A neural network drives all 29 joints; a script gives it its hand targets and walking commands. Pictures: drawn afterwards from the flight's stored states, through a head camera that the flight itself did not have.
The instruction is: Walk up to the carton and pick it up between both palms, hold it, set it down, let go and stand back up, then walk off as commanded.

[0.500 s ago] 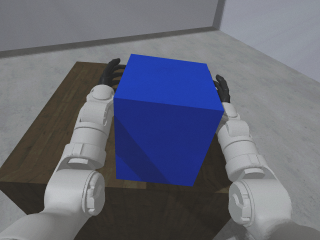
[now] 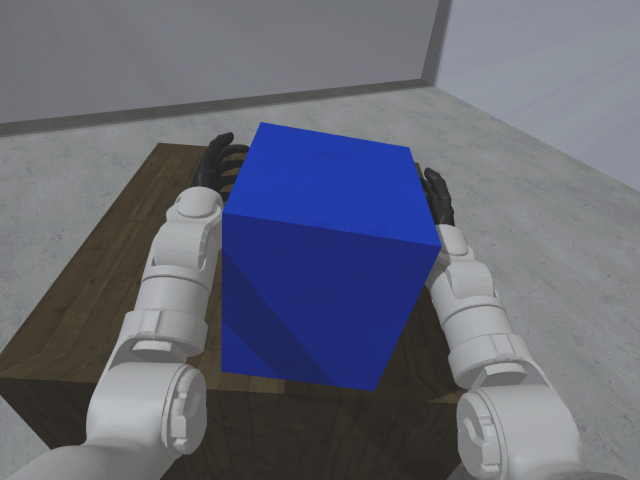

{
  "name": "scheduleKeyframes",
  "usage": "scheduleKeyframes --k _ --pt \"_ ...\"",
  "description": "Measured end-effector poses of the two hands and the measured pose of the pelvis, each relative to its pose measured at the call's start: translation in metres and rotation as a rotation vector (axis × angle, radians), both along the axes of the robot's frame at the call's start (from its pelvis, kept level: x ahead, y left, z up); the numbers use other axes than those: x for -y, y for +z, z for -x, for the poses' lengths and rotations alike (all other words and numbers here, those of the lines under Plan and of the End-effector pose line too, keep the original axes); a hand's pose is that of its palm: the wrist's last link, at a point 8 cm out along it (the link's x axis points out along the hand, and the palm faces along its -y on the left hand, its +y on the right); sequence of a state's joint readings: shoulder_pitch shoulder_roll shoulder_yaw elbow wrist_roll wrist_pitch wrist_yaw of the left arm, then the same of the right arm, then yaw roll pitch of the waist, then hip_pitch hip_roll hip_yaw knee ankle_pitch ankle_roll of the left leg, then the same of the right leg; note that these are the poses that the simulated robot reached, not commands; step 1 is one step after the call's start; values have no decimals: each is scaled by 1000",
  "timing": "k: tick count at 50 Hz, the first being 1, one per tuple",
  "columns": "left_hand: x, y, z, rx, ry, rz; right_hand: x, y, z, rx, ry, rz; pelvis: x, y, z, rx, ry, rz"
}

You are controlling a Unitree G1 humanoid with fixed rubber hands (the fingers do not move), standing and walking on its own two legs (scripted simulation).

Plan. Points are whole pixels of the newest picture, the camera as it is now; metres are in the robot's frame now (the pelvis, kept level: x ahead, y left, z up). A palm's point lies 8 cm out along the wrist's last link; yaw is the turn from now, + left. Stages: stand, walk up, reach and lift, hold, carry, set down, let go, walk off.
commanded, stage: set down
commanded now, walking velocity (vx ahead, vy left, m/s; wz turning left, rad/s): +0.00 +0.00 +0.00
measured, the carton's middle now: (317, 256) +0.37 +0.01 +0.13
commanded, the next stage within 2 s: none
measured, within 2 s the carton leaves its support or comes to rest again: neither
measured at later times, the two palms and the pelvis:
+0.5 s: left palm (217, 206) +0.44 +0.15 +0.16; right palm (421, 243) +0.41 -0.14 +0.13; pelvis +0.02 +0.00 +0.00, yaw +0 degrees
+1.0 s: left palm (220, 222) +0.44 +0.14 +0.13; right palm (421, 254) +0.41 -0.15 +0.11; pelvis +0.02 +0.00 +0.00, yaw +0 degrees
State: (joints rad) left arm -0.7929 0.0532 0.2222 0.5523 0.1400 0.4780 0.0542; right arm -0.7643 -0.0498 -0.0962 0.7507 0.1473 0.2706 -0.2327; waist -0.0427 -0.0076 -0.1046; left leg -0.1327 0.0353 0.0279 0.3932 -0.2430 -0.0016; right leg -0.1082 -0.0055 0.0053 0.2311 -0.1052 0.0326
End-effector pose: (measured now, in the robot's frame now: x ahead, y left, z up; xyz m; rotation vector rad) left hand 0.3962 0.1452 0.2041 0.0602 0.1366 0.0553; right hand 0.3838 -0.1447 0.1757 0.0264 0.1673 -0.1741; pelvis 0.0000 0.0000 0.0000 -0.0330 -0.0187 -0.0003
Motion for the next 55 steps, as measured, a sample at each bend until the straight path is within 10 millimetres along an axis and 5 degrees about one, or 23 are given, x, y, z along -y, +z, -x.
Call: scheduleKeyframes --k 30,55 --pt "-3 -59 -40 -42 -39 15 -3 -58 -29 -43 -39 -31 -4 1 -24 -40 0 5" --pt "1 -79 -41 -47 -66 35 2 -68 -24 -48 -67 -15 -3 1 -25 -42 0 5"
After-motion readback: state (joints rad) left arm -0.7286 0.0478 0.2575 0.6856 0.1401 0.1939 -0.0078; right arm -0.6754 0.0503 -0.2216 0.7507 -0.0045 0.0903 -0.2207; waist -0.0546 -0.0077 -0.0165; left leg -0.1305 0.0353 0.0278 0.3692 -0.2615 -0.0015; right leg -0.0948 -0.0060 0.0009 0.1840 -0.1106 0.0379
